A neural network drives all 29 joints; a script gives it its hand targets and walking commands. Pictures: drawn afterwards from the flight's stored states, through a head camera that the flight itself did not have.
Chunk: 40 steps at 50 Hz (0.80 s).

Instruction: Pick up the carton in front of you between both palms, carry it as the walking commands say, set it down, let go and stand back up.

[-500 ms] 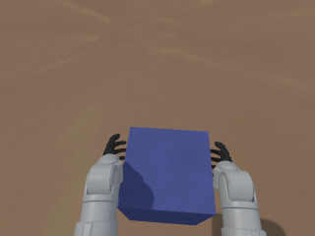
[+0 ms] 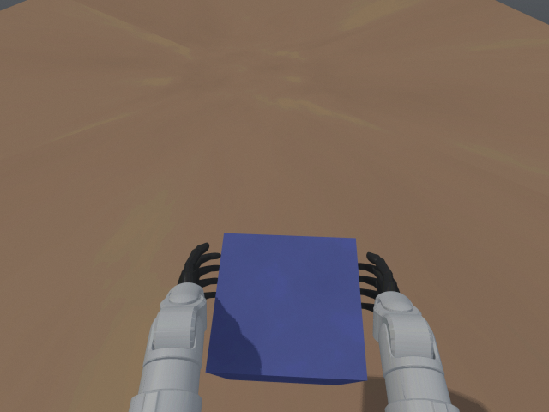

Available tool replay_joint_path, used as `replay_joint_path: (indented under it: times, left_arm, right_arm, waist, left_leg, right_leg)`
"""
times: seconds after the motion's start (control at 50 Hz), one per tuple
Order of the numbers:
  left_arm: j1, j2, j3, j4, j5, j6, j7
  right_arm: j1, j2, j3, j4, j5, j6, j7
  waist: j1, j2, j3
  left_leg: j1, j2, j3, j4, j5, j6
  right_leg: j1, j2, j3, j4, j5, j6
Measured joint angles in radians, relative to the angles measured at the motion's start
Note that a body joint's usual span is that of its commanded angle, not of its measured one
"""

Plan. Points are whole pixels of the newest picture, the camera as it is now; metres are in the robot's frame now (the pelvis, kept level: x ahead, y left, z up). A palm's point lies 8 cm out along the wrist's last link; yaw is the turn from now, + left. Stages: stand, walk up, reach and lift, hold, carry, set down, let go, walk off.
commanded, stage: carry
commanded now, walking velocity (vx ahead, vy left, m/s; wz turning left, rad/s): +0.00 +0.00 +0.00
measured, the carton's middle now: (285, 316) +0.32 +0.00 -0.06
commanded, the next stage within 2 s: hold in 1.12 s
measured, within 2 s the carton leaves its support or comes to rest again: neither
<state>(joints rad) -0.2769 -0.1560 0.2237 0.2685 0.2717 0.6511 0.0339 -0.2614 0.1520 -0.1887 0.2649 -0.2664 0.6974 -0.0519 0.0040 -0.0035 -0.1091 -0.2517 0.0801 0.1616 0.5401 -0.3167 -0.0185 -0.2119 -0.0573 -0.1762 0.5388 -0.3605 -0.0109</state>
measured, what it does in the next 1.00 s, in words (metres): shifts its weight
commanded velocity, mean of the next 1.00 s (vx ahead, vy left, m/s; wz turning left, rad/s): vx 0.00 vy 0.00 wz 0.00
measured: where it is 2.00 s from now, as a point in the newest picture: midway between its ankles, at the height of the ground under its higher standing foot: outside the picture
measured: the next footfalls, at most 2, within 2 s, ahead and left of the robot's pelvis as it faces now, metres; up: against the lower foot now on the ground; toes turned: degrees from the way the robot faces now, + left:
none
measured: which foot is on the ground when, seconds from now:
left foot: down 0.00-1.00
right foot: down 0.00-1.00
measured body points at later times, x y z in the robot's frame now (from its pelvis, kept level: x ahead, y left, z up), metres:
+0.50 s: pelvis -0.04 +0.00 +0.00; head -0.07 +0.00 +0.45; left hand +0.27 +0.16 +0.04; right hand +0.26 -0.14 +0.04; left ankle -0.02 +0.12 -0.73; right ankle -0.05 -0.10 -0.73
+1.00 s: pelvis -0.06 +0.00 +0.00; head -0.08 +0.00 +0.45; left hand +0.25 +0.15 +0.04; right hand +0.25 -0.15 +0.04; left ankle -0.03 +0.12 -0.73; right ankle -0.05 -0.10 -0.73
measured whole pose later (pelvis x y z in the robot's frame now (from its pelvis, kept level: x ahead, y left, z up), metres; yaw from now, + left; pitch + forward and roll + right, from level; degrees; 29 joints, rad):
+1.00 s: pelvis -0.06 +0.00 +0.00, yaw +0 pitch +1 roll +0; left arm -0.27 -0.15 0.21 0.23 0.27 0.71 0.03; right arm -0.25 0.15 -0.18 0.23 -0.26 0.75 -0.05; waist 0.00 0.00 -0.11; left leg -0.31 0.08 0.16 0.50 -0.21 -0.01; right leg -0.28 -0.06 -0.18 0.52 -0.26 -0.03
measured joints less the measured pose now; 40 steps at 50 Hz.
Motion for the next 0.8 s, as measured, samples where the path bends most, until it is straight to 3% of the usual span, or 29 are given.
replay_joint_path:
  times: [0.22,0.8]
  left_arm:
    - [0.004,0.001,-0.007,-0.008,0.002,0.052,-0.005]
    - [0.007,0.002,-0.012,-0.032,-0.001,0.063,-0.003]
  right_arm:
    - [0.007,-0.002,0.002,-0.012,-0.001,0.049,0.005]
    - [0.007,-0.002,0.006,-0.032,0.003,0.054,0.006]
  waist:
    - [0.0,0.003,-0.019]
    - [-0.001,0.004,0.001]
  left_leg:
    - [-0.01,-0.003,0.002,-0.023,0.042,0.009]
    - [-0.054,-0.001,-0.003,-0.036,0.1,0.015]
  right_leg:
    - [-0.012,-0.002,-0.002,-0.019,0.041,-0.001]
    - [-0.059,-0.001,-0.006,-0.023,0.093,-0.011]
